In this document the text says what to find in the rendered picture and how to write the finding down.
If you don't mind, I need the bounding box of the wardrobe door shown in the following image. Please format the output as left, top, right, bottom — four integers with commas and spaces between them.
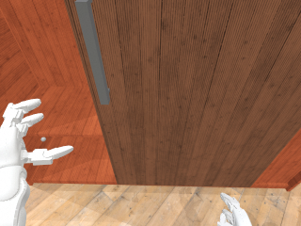
255, 128, 301, 183
64, 0, 301, 187

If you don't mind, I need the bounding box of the robot right hand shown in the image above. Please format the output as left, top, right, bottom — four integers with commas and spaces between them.
217, 192, 252, 226

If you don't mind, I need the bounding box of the robot left hand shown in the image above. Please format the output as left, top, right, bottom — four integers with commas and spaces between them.
0, 99, 74, 169

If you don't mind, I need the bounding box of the left robot forearm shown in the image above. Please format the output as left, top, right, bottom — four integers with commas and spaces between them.
0, 165, 30, 226

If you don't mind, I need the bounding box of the handle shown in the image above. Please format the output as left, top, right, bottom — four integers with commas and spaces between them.
74, 0, 110, 105

